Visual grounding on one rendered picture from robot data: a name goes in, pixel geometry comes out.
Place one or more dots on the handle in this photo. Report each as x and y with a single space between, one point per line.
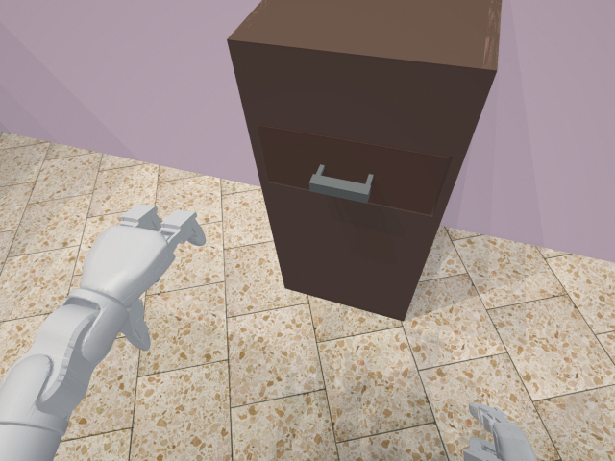
354 191

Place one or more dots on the left robot forearm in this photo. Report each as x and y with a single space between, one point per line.
41 389

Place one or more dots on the robot left hand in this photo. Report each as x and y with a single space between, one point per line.
128 258

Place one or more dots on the robot right hand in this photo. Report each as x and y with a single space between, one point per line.
511 444

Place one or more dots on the cabinet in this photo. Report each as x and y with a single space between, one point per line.
413 74

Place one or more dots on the drawer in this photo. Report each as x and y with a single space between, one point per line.
403 178

